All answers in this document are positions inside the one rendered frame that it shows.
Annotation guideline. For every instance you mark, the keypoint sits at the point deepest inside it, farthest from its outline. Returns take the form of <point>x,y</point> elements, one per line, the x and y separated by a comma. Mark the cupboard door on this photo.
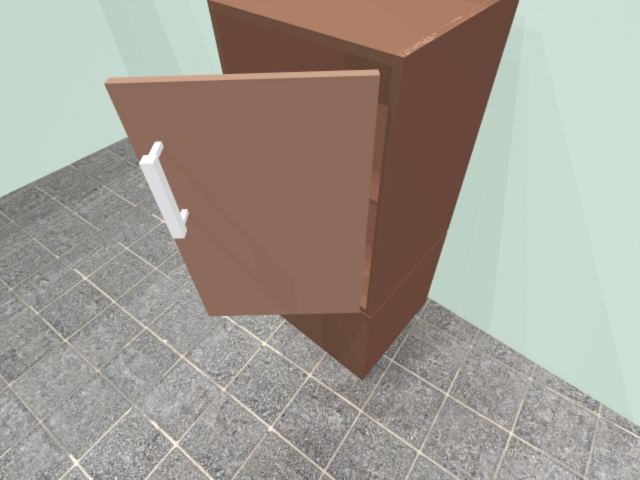
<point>275,171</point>

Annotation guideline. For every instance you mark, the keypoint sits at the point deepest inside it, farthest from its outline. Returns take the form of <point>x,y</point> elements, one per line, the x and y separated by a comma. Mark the handle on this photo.
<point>162,193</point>

